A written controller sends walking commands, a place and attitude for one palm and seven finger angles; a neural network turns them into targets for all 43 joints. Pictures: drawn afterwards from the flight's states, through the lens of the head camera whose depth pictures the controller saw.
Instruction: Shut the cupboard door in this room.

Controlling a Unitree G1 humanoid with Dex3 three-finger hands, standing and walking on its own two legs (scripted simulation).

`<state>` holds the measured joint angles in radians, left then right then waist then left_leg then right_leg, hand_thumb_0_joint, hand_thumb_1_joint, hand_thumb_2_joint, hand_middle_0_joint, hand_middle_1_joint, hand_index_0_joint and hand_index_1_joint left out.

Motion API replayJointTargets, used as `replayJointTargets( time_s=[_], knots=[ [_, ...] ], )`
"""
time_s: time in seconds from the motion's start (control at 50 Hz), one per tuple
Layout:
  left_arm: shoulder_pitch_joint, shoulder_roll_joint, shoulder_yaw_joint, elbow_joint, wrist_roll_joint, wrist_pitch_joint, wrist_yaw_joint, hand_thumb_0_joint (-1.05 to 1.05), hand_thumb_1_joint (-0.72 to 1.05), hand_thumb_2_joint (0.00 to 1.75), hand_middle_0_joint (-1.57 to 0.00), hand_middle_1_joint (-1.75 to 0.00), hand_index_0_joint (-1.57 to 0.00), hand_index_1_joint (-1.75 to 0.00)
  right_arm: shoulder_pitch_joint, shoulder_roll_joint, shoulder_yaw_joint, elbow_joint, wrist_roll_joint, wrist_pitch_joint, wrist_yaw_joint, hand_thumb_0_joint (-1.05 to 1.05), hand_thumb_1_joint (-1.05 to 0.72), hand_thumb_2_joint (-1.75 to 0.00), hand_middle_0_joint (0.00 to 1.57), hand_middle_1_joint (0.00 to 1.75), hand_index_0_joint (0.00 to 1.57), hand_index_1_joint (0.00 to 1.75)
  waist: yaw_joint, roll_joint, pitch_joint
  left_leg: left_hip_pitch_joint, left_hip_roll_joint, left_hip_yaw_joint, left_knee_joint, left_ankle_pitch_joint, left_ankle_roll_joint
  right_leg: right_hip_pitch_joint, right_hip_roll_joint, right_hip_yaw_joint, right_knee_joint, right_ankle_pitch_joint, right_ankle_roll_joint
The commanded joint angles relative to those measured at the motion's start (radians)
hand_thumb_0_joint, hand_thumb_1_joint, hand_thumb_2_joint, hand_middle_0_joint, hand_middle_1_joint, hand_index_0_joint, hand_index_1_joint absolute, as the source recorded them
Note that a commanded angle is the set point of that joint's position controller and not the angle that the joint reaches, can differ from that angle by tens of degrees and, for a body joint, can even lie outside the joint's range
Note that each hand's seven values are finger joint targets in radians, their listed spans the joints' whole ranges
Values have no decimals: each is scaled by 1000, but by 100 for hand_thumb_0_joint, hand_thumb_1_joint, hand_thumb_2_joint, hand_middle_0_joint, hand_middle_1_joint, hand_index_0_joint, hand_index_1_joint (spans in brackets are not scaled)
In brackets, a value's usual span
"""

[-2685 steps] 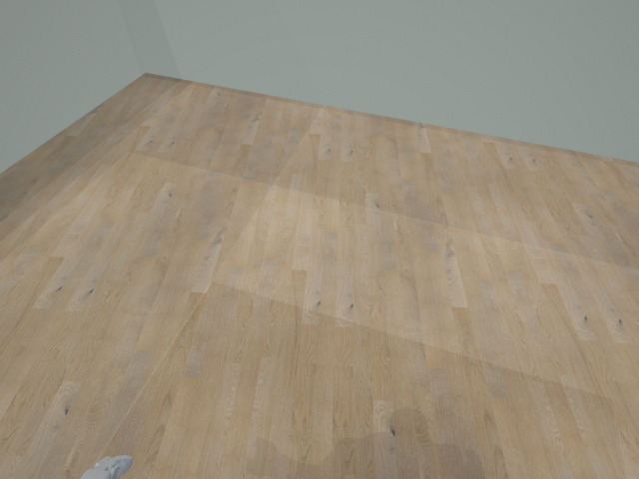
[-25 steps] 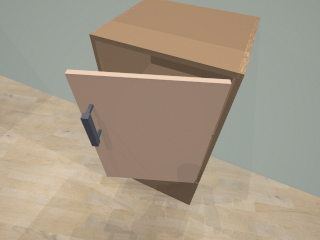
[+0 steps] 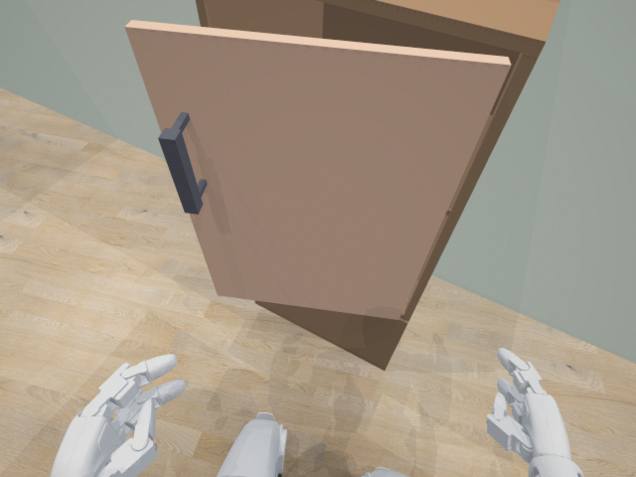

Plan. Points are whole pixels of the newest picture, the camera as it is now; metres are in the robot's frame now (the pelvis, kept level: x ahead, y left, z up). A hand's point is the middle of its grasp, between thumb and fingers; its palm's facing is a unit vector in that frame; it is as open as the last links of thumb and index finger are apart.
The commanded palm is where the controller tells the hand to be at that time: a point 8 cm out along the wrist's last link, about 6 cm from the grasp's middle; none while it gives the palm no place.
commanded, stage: raise the hand and make a fist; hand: left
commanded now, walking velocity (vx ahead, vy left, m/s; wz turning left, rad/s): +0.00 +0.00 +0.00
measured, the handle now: (188, 165) +0.48 +0.24 +0.11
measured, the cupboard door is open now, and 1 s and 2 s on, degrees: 21 21 21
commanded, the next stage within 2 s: bring the fist close to the handle in 1.46 s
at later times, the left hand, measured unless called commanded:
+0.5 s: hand (132, 368) +0.20 +0.22 +0.09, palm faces +0.03 -1.00 -0.06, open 3.7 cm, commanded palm +0.18 +0.26 +0.08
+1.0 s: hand (133, 361) +0.21 +0.22 +0.09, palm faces -0.06 -1.00 -0.03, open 3.1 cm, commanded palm +0.19 +0.28 +0.11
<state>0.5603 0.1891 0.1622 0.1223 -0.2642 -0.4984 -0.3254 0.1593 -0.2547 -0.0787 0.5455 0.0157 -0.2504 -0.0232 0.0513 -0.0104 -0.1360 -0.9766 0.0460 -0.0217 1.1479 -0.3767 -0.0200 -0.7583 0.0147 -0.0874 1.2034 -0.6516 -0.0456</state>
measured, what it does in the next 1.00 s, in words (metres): stands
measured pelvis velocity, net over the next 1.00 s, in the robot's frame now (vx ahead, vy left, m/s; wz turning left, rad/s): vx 0.00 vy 0.04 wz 0.00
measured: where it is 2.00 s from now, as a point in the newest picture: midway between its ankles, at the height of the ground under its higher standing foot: outside the picture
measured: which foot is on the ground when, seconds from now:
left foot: down 0.00-1.00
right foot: down 0.00-1.00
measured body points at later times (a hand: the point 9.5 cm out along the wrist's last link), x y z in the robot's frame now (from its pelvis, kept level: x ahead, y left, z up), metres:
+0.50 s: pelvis -0.01 +0.04 +0.00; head +0.05 +0.04 +0.45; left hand +0.19 +0.27 +0.09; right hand +0.14 -0.21 -0.08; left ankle +0.10 +0.13 -0.64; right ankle -0.02 -0.09 -0.64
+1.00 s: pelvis +0.00 +0.04 +0.03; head +0.02 +0.05 +0.48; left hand +0.21 +0.27 +0.10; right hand +0.18 -0.18 -0.03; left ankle +0.10 +0.13 -0.64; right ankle -0.02 -0.09 -0.64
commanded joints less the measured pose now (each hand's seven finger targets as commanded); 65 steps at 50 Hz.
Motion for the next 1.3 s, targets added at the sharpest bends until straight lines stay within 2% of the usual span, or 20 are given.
replayJointTargets(
  time_s=[0.0, 0.06, 0.1, 0.18, 0.22, 0.28, 0.3, 0.36, 0.4, 0.46, 0.58, 0.66, 0.74, 0.82, 0.88, 0.92, 1.0, 1.1, 1.16, 1.28],
  knots=[
    [-377, 136, -29, -608, -41, -255, 37, 0, 90, 90, -62, -76, -62, -76, -13, -87, 4, -115, 0, -87, -41, 0, -90, -90, 20, 30, 20, 30, -103, 121, -202, 259, -10, -18, -7, -27, 60, -220, 8, 174, -252, 69, 25],
    [-335, 102, -117, -500, -45, -186, -16, 0, 90, 90, -68, -82, -68, -82, 7, -109, 19, -115, 18, -101, -63, 0, -90, -90, 20, 30, 20, 30, -138, 82, -129, 203, -9, -28, -4, -94, 68, -228, 18, 167, -282, -3, 32],
    [-238, 115, -103, -344, -30, -39, -39, 0, 90, 90, -71, -86, -71, -86, 5, -109, 22, -125, 36, -85, -75, 0, -90, -90, 20, 30, 20, 30, -119, 26, -78, 158, -11, -29, -38, -122, 67, -203, 11, 177, -334, -63, 42],
    [-31, 208, 62, -263, -24, 281, 2, 0, 90, 90, -79, -94, -79, -94, -39, -89, 16, -205, 57, -5, -75, 0, -90, -90, 20, 30, 20, 30, 23, -14, -157, 221, -34, -13, -162, -65, 62, -8, -9, 169, -401, -64, 45],
    [-62, 197, 105, -388, -50, 324, 76, 0, 90, 90, -82, -98, -82, -98, -47, -64, 23, -231, 52, 24, -76, 0, -90, -90, 20, 30, 20, 30, 33, -1, -176, 292, -31, -8, -200, -13, 56, 29, -10, 132, -388, 24, 47],
    [-95, 183, 151, -473, -49, 226, 200, 0, 90, 90, -88, -104, -88, -104, -26, -43, 28, -205, 30, 26, -74, 0, -90, -90, 20, 30, 20, 30, 24, -1, -157, 331, -16, -20, -213, 69, 51, 24, 19, 54, -325, 225, 36],
    [-109, 149, 111, -503, -38, 166, 219, 0, 90, 90, -90, -106, -90, -106, -6, -40, 29, -201, 24, 16, -66, 0, -90, -90, 20, 30, 20, 30, 9, 7, -153, 340, -15, -24, -212, 100, 50, 4, 23, 32, -295, 269, 30],
    [-156, 109, 3, -477, 5, -6, 204, 0, 90, 90, -95, -112, -95, -112, 24, -58, 31, -157, 4, -16, -39, 0, -90, -90, 20, 30, 20, 30, -45, 67, -131, 331, -6, -42, -173, 88, 46, -125, 28, 19, -231, 247, 26],
    [-167, 78, -73, -446, 13, -60, 158, 0, 90, 90, -99, -116, -99, -116, 32, -78, 31, -148, 2, -37, -32, 0, -90, -90, 20, 30, 20, 30, -74, 92, -117, 322, -4, -51, -166, 24, 45, -167, 25, 23, -226, 186, 24],
    [-134, 89, -101, -401, 3, -23, 84, 0, 90, 90, -104, -122, -104, -122, 43, -106, 26, -169, 19, -55, -38, 0, -90, -90, 20, 30, 20, 30, -78, 66, -136, 316, -4, -72, -209, -113, 47, -158, 20, 38, -265, 100, 26],
    [-136, 245, 98, -555, -11, 116, 140, 0, 90, 90, -115, -134, -115, -134, 30, -101, 23, -198, 28, -23, -59, 0, -90, -90, 20, 30, 20, 30, -8, 108, -263, 440, -4, -96, -305, -89, 42, -31, 32, 11, -282, 168, 20],
    [-150, 156, 48, -580, -20, 95, 206, 0, 90, 90, -123, -142, -123, -142, 32, -83, 41, -201, 19, -5, -51, 0, -90, -90, 20, 30, 20, 30, -32, 145, -173, 475, 4, -102, -322, -58, 34, -49, 38, -11, -289, 204, 17],
    [-161, 95, -50, -408, 3, 123, 157, 0, 90, 90, -130, -150, -130, -150, 46, -101, 49, -191, 21, 7, -44, 0, -90, -90, 20, 30, 20, 30, -84, 52, -42, 392, 1, -94, -319, -134, 40, -76, 38, -6, -332, 159, 28],
    [-220, 156, -36, -357, 0, 184, 72, 0, 90, 90, -130, -150, -130, -150, 50, -121, 58, -208, 34, 6, -52, 0, -90, -90, 20, 30, 20, 30, -76, 46, -39, 378, -12, -79, -331, -155, 48, -27, 30, 22, -380, 123, 29],
    [-271, 255, 69, -465, -16, 176, 77, 0, 90, 90, -130, -150, -130, -150, 46, -115, 61, -211, 27, 0, -62, 0, -90, -90, 20, 30, 20, 30, -43, 110, -143, 443, -15, -69, -326, -78, 49, 30, 31, 32, -381, 165, 21],
    [-298, 263, 105, -543, -37, 146, 101, 0, 90, 90, -130, -150, -130, -150, 37, -99, 68, -216, 23, -8, -59, 0, -90, -90, 20, 30, 20, 30, -31, 148, -189, 499, -13, -75, -337, -30, 44, 52, 32, 24, -373, 204, 15],
    [-279, 211, 82, -513, -43, 102, 140, 0, 90, 90, -130, -150, -130, -150, 32, -92, 75, -189, 20, -17, -52, 0, -90, -90, 20, 30, 20, 30, -44, 174, -123, 495, -9, -80, -347, -43, 38, 28, 37, 13, -373, 204, 11],
    [-208, 130, -14, -292, -46, 190, 59, 0, 90, 90, -130, -150, -130, -150, 46, -114, 62, -181, 38, -15, -48, 0, -90, -90, 20, 30, 20, 30, -66, 32, -28, 399, -20, -50, -335, -74, 47, 37, 23, 45, -441, 148, 33],
    [-241, 180, 19, -307, -60, 225, 20, 0, 90, 90, -130, -150, -130, -150, 45, -127, 55, -192, 41, -18, -56, 0, -90, -90, 20, 30, 20, 30, -54, -8, -64, 401, -27, -36, -316, -19, 52, 69, 9, 80, -467, 139, 40],
    [-337, 284, 148, -485, -58, 84, 108, 0, 90, 90, -130, -150, -130, -150, 36, -103, 61, -171, 21, -33, -55, 0, -90, -90, 20, 30, 20, 30, -20, 110, -140, 456, -22, -39, -298, 65, 47, 78, 23, 57, -389, 236, 17]
  ],
)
